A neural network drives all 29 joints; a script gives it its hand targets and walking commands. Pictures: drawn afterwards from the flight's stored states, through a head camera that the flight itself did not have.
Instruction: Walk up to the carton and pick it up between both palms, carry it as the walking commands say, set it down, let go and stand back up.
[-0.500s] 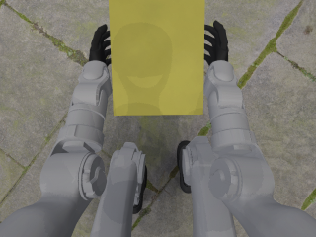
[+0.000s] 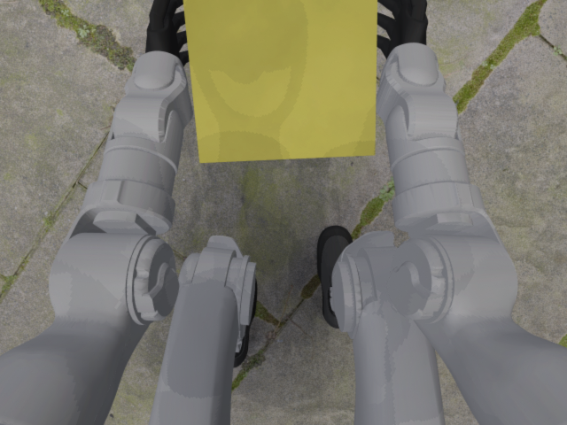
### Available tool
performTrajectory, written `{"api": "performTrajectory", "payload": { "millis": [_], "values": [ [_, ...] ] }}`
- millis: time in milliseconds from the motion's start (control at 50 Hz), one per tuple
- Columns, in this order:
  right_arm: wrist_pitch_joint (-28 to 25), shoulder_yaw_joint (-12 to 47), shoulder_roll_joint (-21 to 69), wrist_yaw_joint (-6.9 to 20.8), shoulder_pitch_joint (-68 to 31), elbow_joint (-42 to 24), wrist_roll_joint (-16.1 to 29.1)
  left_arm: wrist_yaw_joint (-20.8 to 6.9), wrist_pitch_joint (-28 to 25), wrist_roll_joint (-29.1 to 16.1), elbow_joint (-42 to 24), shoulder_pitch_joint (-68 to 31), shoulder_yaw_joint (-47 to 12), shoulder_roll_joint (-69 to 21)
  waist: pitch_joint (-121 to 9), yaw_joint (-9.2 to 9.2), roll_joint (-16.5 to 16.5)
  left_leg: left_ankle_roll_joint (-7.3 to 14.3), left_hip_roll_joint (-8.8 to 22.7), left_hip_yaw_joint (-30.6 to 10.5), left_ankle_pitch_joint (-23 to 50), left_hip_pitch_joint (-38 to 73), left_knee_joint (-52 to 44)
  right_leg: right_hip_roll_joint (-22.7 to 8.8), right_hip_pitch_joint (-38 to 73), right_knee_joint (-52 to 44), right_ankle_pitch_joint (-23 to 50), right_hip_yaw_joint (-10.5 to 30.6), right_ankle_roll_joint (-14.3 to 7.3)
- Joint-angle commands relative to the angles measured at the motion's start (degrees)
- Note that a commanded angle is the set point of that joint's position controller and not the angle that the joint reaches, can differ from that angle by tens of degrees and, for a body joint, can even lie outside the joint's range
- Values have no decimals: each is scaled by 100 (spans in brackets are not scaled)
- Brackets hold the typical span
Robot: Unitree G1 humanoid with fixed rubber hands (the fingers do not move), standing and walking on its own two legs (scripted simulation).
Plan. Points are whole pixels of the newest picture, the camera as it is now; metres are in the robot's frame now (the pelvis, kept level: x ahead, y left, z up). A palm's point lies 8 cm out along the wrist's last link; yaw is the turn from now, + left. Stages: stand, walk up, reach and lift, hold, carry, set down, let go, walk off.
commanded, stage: set down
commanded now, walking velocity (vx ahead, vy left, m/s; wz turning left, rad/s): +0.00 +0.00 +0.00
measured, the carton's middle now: (286, 66) +0.53 -0.03 -0.20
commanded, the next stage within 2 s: none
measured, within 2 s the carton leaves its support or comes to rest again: neither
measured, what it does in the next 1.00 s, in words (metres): stands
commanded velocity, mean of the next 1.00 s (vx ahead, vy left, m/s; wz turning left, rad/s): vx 0.00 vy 0.00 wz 0.00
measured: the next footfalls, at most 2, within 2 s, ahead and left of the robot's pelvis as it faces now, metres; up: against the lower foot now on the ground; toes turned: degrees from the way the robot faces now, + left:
none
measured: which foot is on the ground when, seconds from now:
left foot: down 0.00-1.00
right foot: down 0.00-1.00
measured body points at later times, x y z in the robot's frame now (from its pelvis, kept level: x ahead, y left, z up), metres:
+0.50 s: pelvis +0.00 +0.01 -0.03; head +0.35 -0.01 +0.25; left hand +0.54 +0.10 -0.20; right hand +0.55 -0.17 -0.16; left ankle +0.07 +0.10 -0.38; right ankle +0.14 -0.12 -0.38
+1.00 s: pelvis +0.00 +0.00 -0.03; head +0.36 +0.00 +0.23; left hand +0.54 +0.11 -0.22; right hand +0.56 -0.15 -0.18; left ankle +0.07 +0.10 -0.38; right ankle +0.14 -0.12 -0.38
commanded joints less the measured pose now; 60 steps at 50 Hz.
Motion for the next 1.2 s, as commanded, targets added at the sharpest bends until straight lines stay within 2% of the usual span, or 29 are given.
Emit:
{"api": "performTrajectory", "payload": {
  "millis": [0,20,80,160,180,240,300,380,420,440,500,560,620,660,680,720,740,760,820,840,860,900,980,1020,1040,1060,1080,1100,1180],
  "values": [
    [-49,2250,5307,1345,-2769,482,408,-1466,-366,-516,-1010,-4057,-2126,-5362,-6511,123,15,-170,-340,-221,1986,1336,-1370,599,5539,2,2080,-133,-12],
    [-29,2247,5380,1407,-2835,504,455,-1458,-368,-448,-979,-4021,-2098,-5278,-6497,241,32,-160,-330,-229,1964,1412,-1341,592,5463,53,2012,-123,-7],
    [-53,2257,5263,1511,-2914,443,494,-1457,-387,-523,-1035,-4144,-2147,-5283,-6616,221,175,-173,-302,-208,2123,1470,-1217,588,5408,176,2112,-123,-43],
    [-26,2240,5475,1584,-2699,628,546,-1391,-470,-832,-1632,-4621,-2575,-5399,-7004,-80,157,-241,-308,-252,2535,1643,-1155,586,5484,374,2513,-276,-56],
    [1,2223,5527,1598,-2645,706,573,-1396,-459,-863,-1583,-4543,-2617,-5371,-7027,-49,130,-241,-329,-210,2486,1743,-1080,598,5473,353,2421,-264,-57],
    [-1,2319,5537,1685,-2676,494,708,-1377,-434,-1033,-1872,-4762,-2965,-5577,-7444,-198,480,-300,-284,-291,2822,2178,-1053,576,5380,462,2613,-325,-97],
    [12,2260,5586,1784,-2704,529,815,-1317,-441,-1023,-1751,-4699,-2970,-5512,-7286,-55,670,-277,-280,-297,2967,2457,-1004,591,4928,483,2477,-318,-86],
    [66,2116,5612,1873,-2698,790,707,-1287,-476,-1044,-1757,-4864,-2913,-5523,-7070,-204,509,-258,-258,-340,2783,2310,-969,552,4797,515,2273,-331,-109],
    [68,1969,5577,1932,-2702,865,698,-1301,-443,-965,-1572,-4735,-2780,-5544,-6805,-135,670,-250,-253,-364,2711,2355,-1018,535,4561,491,2113,-353,-105],
    [83,1964,5597,1928,-2686,992,638,-1305,-466,-992,-1575,-4814,-2690,-5476,-6477,-149,440,-221,-277,-350,2466,2002,-992,543,4505,464,2017,-302,-112],
    [78,1811,5659,1974,-2668,1102,595,-1303,-491,-807,-1431,-4685,-2465,-5354,-6098,39,478,-211,-253,-358,2358,1720,-1077,532,4344,457,1944,-258,-101],
    [19,1739,5409,1941,-2787,1094,542,-1316,-498,-878,-1420,-4815,-2510,-5400,-6216,-128,609,-236,-218,-371,2311,1786,-1052,531,4325,491,1854,-287,-111],
    [29,1634,5457,1914,-2677,1281,421,-1343,-540,-816,-1322,-4769,-2394,-5260,-5822,-159,362,-232,-258,-271,1974,1271,-1018,542,4445,420,1775,-253,-120],
    [55,1476,5437,1900,-2654,1430,379,-1379,-503,-719,-1128,-4734,-2318,-5103,-5551,-51,490,-220,-247,-242,1803,1205,-1074,543,4296,386,1622,-218,-118],
    [32,1467,5317,1909,-2693,1316,329,-1392,-522,-807,-1246,-4760,-2312,-5106,-5850,-173,311,-200,-237,-305,1840,1290,-1015,530,4369,449,1657,-270,-127],
    [32,1405,5325,1934,-2639,1418,344,-1409,-539,-705,-1143,-4630,-2241,-5080,-5574,-82,498,-218,-216,-235,1876,1147,-1046,520,4223,413,1669,-208,-118],
    [19,1437,5220,1921,-2670,1344,301,-1396,-552,-737,-1279,-4687,-2307,-5054,-5909,-219,403,-205,-201,-282,1939,1320,-959,517,4407,481,1715,-234,-136],
    [14,1357,5339,1935,-2680,1417,356,-1398,-535,-712,-1187,-4746,-2349,-5066,-5828,-81,659,-225,-208,-258,2019,1383,-1033,509,4291,486,1739,-231,-128],
    [-3,1369,5415,1905,-2466,1446,324,-1396,-632,-885,-1617,-5038,-2531,-4942,-5965,-295,510,-243,-179,-241,2177,1220,-921,511,4456,517,1993,-208,-145],
    [-8,1363,5342,1907,-2455,1494,390,-1385,-629,-859,-1517,-4966,-2567,-4895,-5974,-229,745,-270,-161,-231,2168,1338,-939,498,4445,520,1955,-194,-151],
    [8,1413,5381,1914,-2510,1528,352,-1406,-613,-784,-1430,-4776,-2467,-4953,-5800,-145,556,-258,-188,-208,2155,1139,-963,493,4456,455,1967,-195,-127],
    [-22,1361,5326,1942,-2454,1537,374,-1411,-633,-795,-1411,-4781,-2491,-4958,-5740,-103,828,-266,-179,-236,2235,1235,-990,514,4266,519,1961,-209,-136],
    [-42,1397,5419,1940,-2148,1725,319,-1382,-740,-901,-1780,-4998,-2619,-4797,-5839,-274,650,-304,-143,-314,2596,1197,-910,499,4352,591,2274,-196,-162],
    [-74,1318,5233,1937,-2240,1703,318,-1375,-716,-934,-1596,-4860,-2643,-4820,-5657,-287,778,-314,-137,-348,2529,1069,-890,481,4246,626,2195,-150,-201],
    [-104,1345,5250,1954,-2281,1591,367,-1338,-733,-854,-1544,-4723,-2620,-4817,-5709,-167,900,-310,-141,-355,2634,1305,-935,490,4131,625,2151,-181,-154],
    [-94,1387,5211,1954,-2244,1645,333,-1355,-712,-828,-1379,-4581,-2523,-4825,-5532,-156,669,-306,-161,-368,2554,1140,-920,474,4178,603,2160,-159,-152],
    [-116,1335,5201,1959,-2300,1637,367,-1345,-695,-759,-1253,-4470,-2458,-4806,-5540,-89,724,-290,-144,-358,2433,1147,-937,474,4235,605,2087,-149,-155],
    [-104,1342,5188,1954,-2271,1640,332,-1341,-731,-852,-1383,-4637,-2512,-4745,-5549,-283,606,-292,-125,-401,2499,1113,-882,464,4205,635,2118,-136,-163],
    [-108,1189,5103,1992,-2193,1819,277,-1381,-727,-751,-1270,-4534,-2409,-4715,-5233,-204,672,-295,-143,-341,2397,963,-925,458,4026,581,1994,-153,-165]
  ]
}}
